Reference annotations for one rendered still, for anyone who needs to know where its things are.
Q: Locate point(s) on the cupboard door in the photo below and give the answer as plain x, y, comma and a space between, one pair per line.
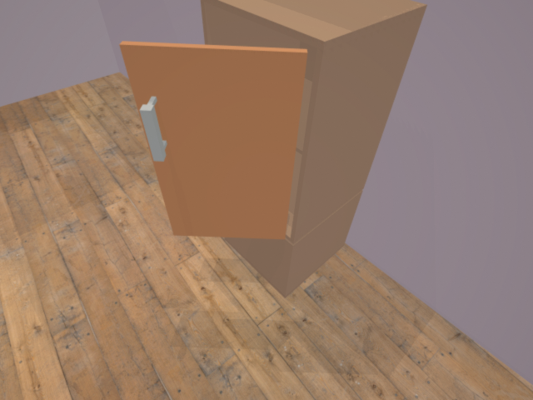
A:
230, 116

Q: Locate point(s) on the handle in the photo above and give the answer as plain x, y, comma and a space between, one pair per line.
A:
154, 137

